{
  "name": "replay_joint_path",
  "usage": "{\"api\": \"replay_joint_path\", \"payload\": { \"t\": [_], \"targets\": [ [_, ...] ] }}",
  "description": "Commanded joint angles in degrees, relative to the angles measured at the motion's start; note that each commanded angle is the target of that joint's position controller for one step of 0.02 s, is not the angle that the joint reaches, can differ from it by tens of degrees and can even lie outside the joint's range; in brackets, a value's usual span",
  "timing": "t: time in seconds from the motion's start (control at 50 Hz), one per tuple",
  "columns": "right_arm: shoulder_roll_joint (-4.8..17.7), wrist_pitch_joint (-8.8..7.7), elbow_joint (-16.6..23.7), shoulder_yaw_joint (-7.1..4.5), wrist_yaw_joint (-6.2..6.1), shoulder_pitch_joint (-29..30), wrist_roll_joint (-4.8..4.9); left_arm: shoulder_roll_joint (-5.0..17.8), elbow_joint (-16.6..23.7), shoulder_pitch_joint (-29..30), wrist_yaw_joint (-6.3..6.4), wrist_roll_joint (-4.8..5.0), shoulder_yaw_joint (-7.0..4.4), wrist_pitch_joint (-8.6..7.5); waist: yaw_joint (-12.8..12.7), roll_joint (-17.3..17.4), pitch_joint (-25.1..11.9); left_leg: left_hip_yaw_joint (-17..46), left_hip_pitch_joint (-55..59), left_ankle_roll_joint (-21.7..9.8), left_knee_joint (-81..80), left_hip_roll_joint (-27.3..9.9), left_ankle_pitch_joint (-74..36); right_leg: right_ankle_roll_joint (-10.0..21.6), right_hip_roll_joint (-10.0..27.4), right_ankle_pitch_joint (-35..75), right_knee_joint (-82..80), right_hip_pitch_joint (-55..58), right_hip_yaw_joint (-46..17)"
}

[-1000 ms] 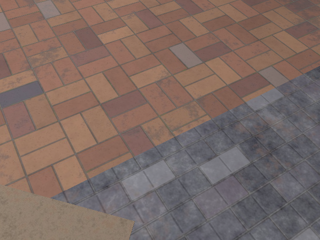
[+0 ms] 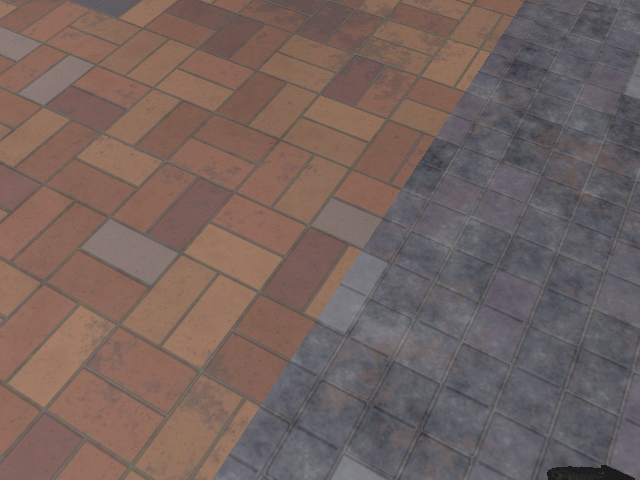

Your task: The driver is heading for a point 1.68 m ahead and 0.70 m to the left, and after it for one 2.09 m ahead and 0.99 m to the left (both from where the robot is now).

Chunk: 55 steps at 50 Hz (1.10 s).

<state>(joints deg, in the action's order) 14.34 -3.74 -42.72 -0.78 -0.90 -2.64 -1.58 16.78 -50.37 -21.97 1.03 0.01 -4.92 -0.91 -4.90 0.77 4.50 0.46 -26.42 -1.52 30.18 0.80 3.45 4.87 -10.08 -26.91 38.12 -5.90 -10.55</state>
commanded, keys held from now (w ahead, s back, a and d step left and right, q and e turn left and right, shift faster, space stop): q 0.44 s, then w+q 0.48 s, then w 0.08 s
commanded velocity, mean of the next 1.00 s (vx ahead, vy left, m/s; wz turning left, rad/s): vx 0.21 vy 0.00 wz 0.33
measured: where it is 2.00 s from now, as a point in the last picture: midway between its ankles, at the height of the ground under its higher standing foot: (193, 373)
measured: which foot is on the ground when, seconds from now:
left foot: down 0.00-0.36, up 0.38-0.78, down 0.80-1.00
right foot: up 0.00-0.34, down 0.36-0.82, up 0.84-1.00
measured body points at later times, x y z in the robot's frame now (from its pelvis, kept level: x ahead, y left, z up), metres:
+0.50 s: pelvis +0.03 +0.00 +0.02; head +0.05 -0.02 +0.47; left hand +0.07 +0.28 -0.09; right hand +0.16 -0.27 -0.11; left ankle +0.04 +0.10 -0.66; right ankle +0.03 -0.10 -0.72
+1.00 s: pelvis +0.14 +0.10 +0.02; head +0.15 +0.13 +0.47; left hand +0.10 +0.39 -0.11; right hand +0.33 -0.11 -0.09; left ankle +0.06 +0.14 -0.72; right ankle +0.22 -0.03 -0.65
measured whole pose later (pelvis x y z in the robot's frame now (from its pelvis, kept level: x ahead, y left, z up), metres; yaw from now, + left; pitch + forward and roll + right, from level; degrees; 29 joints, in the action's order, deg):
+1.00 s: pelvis +0.14 +0.10 +0.02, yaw +27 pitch +1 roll +0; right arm 15.4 -1.3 -45.2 -2.6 1.3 -18.5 -0.4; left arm 17.2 -46.0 -14.1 -2.4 -2.8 -2.9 -2.2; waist -0.6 -2.7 1.1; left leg 2.1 -5.5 -5.1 19.2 5.2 14.7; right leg -0.7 5.1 -15.5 59.4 -31.1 0.9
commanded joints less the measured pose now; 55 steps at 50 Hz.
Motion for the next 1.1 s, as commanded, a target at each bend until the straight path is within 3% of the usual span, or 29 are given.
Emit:
{"api": "replay_joint_path", "payload": {
  "t": [0.02,0.04,0.06,0.08,0.1,0.14,0.22,0.3,0.34,0.36,0.38,0.4,0.42,0.44,0.46,0.5,0.56,0.6,0.72,0.76,0.78,0.8,0.82,0.84,0.86,0.9,0.94,0.98,1.1],
  "targets": [
    [14.1,0.26,0.9,-3.86,-0.61,-16.4,0.91,4.6,5.0,-9.5,0.77,0.62,-0.66,-0.63,4.3,14.7,-27.5,34.2,37.4,-16.1,-3.1,-29.6,-54.3,-2.5,-1.0,-12.6,35.5,-18.8,3.4],
    [8.8,0.82,2.0,-2.67,-0.29,-12.5,1.48,6.3,2.4,-7.8,0.82,-1.01,-0.92,0.43,3.5,5.1,-21.4,29.7,30.3,-15.8,-5.3,-25.6,-43.2,-3.0,1.8,-7.3,38.4,-19.4,1.1],
    [4.5,1.01,2.1,-1.31,-0.19,-9.0,1.52,5.7,2.8,-3.0,0.27,-1.69,-0.62,0.90,3.9,2.0,-14.6,22.2,23.6,-13.7,-7.2,-20.6,-34.8,-3.8,2.9,-4.3,35.6,-19.7,1.5],
    [2.5,1.06,1.7,-0.35,-0.12,-7.2,0.96,3.8,3.0,-0.9,-0.18,-1.43,-0.04,1.44,3.3,2.3,-11.5,17.7,19.5,-11.6,-9.4,-17.0,-28.9,-4.5,4.4,-2.7,31.1,-18.7,1.0],
    [2.1,0.98,0.8,0.08,-0.15,-6.7,0.77,2.2,2.8,-0.6,-0.66,-1.37,0.61,2.27,2.7,5.0,-9.7,14.1,15.7,-10.2,-11.5,-14.1,-24.6,-5.2,5.6,-1.0,25.6,-15.7,1.3],
    [4.4,1.21,-0.8,-0.29,0.28,-6.2,0.29,1.6,2.0,-1.8,-0.82,-1.53,1.33,3.48,1.1,8.1,-9.2,10.4,11.6,-8.8,-12.3,-10.2,-22.5,-6.0,5.8,-0.3,16.5,-9.8,6.5],
    [10.0,2.81,-1.8,-2.62,0.95,-9.4,0.47,2.8,2.9,3.5,0.44,-1.07,1.88,4.35,3.6,9.1,-9.2,16.2,12.2,-10.1,-14.1,-10.4,-5.1,-5.6,5.6,-0.9,6.6,-9.9,9.3],
    [10.1,5.38,-0.9,-4.00,1.33,-7.7,0.64,2.8,3.6,4.9,0.77,-0.58,2.25,3.42,3.1,9.0,-6.8,20.8,6.0,-8.2,-18.0,-9.4,15.7,-3.6,5.3,4.3,-2.8,-5.3,10.3],
    [9.4,6.23,-0.6,-4.32,1.13,-7.0,1.23,2.8,3.0,2.1,1.27,-0.82,2.20,2.35,1.4,7.5,-5.7,20.6,0.6,-4.5,-16.7,-7.1,19.8,-1.3,5.7,8.7,-14.0,1.8,9.6],
    [7.6,6.16,0.2,-3.99,1.17,-7.2,1.68,6.1,3.5,1.4,1.83,-1.63,1.59,1.81,1.6,1.5,-5.1,17.5,-3.6,-1.3,-11.7,-3.9,22.7,0.7,12.9,3.6,-21.5,4.0,2.2],
    [5.0,5.75,2.6,-3.58,1.27,-4.9,2.64,11.4,4.5,3.2,2.26,-2.05,0.26,1.76,1.8,-12.0,-3.3,7.1,-10.2,1.1,1.6,4.8,24.7,5.9,25.5,-4.5,-29.2,1.1,-13.5],
    [7.3,5.59,1.3,-4.29,0.86,-6.8,0.78,10.9,5.7,8.8,2.15,-2.44,0.10,1.79,3.3,-11.5,-0.9,2.7,-7.1,1.6,16.8,4.8,26.3,9.7,32.3,3.4,-30.1,-7.8,-15.5],
    [8.6,5.79,-0.3,-5.03,0.95,-9.6,0.33,6.6,6.9,12.0,2.24,-2.15,1.30,1.42,6.1,-6.1,-1.5,4.2,-3.0,1.2,25.0,3.4,24.5,9.7,29.5,13.7,-27.7,-10.8,-10.4],
    [7.9,6.14,-1.7,-5.23,1.11,-13.0,0.40,4.3,7.6,14.9,2.26,-1.77,1.94,1.14,8.6,-4.6,-2.0,3.6,-1.6,1.3,30.1,3.3,22.1,8.0,26.1,21.9,-25.8,-11.0,-4.2],
    [7.8,6.48,-2.3,-5.29,1.28,-14.6,0.00,4.0,8.0,14.9,2.19,-1.74,2.05,0.74,8.8,-5.8,-3.9,3.0,-3.1,1.3,33.0,2.3,19.0,6.5,24.0,19.0,-25.7,-7.4,-1.0],
    [7.5,6.79,-1.7,-5.01,2.41,-12.6,-0.35,4.3,7.8,11.9,1.85,-1.53,1.89,0.23,6.1,-8.8,-3.3,1.5,-8.9,2.1,32.0,0.3,16.9,5.8,22.4,9.3,-27.6,-0.9,0.7],
    [6.8,6.78,1.3,-4.60,4.15,-5.4,-0.38,6.2,5.7,4.8,1.39,-1.45,0.97,-0.56,1.5,-7.3,-1.7,1.2,-13.8,3.6,24.9,-0.9,16.2,6.8,24.9,6.0,-29.2,7.9,-0.4],
    [6.1,6.58,2.3,-4.29,4.77,-3.7,-0.37,7.4,4.9,2.9,1.01,-1.68,0.37,-1.24,0.5,-7.1,-1.7,0.5,-12.4,3.6,20.1,-1.4,16.6,6.6,26.0,7.0,-29.1,9.8,1.1],
    [6.0,5.79,5.7,-3.54,5.81,0.9,0.09,9.6,4.0,2.3,-0.69,-2.14,-0.95,-2.35,-0.1,-9.7,-0.1,-5.2,-1.4,-0.3,7.5,-1.4,19.2,5.1,26.7,6.6,-27.7,3.3,7.6],
    [5.9,5.22,5.5,-3.46,5.58,-1.5,-0.11,10.4,3.9,3.4,-1.05,-1.65,-1.32,-2.19,2.0,-9.5,-0.7,-7.0,4.9,-2.1,2.9,0.0,18.2,4.2,27.0,12.5,-24.2,0.6,10.0],
    [5.6,4.76,4.3,-3.50,5.30,-5.6,-0.48,10.5,4.1,5.0,-1.05,-1.03,-1.36,-1.94,4.9,-8.1,-1.9,-8.0,11.8,-3.0,-1.6,1.5,15.0,3.1,26.0,16.0,-19.4,-2.8,12.9],
    [7.1,4.16,1.6,-4.31,4.72,-12.8,-0.86,9.5,4.4,5.7,-1.01,-0.80,-0.93,-1.89,8.2,-4.2,-5.5,-7.4,23.0,-4.2,-4.5,3.5,14.1,1.4,23.6,21.5,-9.5,-8.2,16.9],
    [11.9,3.51,-1.1,-5.97,3.73,-22.7,-1.48,6.2,5.9,6.8,-1.14,-1.39,0.22,-1.83,12.5,7.3,-11.0,6.8,34.7,-6.6,-10.4,-5.6,24.0,-1.7,19.1,17.0,9.9,-17.7,22.9],
    [19.8,2.87,-0.2,-7.27,3.15,-26.2,-0.17,1.5,11.3,11.5,-1.85,-2.45,1.54,-2.23,13.1,20.3,-10.0,39.1,41.8,-13.5,-19.7,-21.1,32.4,-4.3,9.2,-7.4,24.2,-39.6,19.4],
    [16.7,3.13,-0.4,-6.46,2.73,-24.3,0.60,5.5,10.6,13.4,-2.11,-3.57,0.81,-2.18,12.9,8.6,-5.3,37.3,38.6,-15.9,-19.2,-21.4,28.9,-3.6,12.7,-4.8,29.5,-44.5,10.2],
    [11.9,3.09,0.7,-4.93,2.25,-17.7,0.69,6.4,9.1,10.9,-3.24,-1.74,0.56,-3.25,7.6,3.3,-0.1,24.3,29.5,-13.2,-18.2,-15.2,12.5,-3.4,16.1,6.5,25.7,-39.8,9.3],
    [10.0,2.21,1.8,-4.12,1.75,-13.8,0.98,6.4,7.2,7.6,-3.37,-2.90,0.66,-2.51,4.7,4.2,-1.6,17.3,26.5,-11.6,-19.1,-10.5,-0.3,-5.1,16.3,11.3,22.8,-34.5,10.4],
    [9.7,1.00,0.8,-3.90,1.79,-15.2,1.58,5.5,7.1,7.0,-3.55,-3.13,0.88,-1.55,4.0,3.8,-3.3,13.9,25.5,-12.0,-18.9,-9.5,-11.5,-6.3,15.4,13.8,22.3,-32.8,11.7],
    [9.4,0.00,-3.0,-3.59,1.35,-21.5,1.45,2.3,11.4,19.8,-4.09,-2.27,2.59,-1.43,7.6,3.9,0.2,9.5,25.2,-10.4,-19.9,-7.9,-19.0,-6.2,14.1,23.9,6.2,-33.3,14.2]
  ]
}}
Keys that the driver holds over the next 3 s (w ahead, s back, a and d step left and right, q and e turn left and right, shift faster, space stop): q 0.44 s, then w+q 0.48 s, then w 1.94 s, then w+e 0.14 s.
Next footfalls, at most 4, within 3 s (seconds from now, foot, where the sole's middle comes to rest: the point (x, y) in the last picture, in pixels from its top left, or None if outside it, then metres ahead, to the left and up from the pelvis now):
0.36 right None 0.07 -0.10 -0.76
0.80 left None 0.09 0.16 -0.76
1.28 right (269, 445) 0.49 0.18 -0.76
1.82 left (135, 366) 0.63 0.49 -0.76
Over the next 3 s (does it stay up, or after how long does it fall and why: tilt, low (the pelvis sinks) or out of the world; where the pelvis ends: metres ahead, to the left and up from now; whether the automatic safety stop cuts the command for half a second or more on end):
stays up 1.09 0.67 0.01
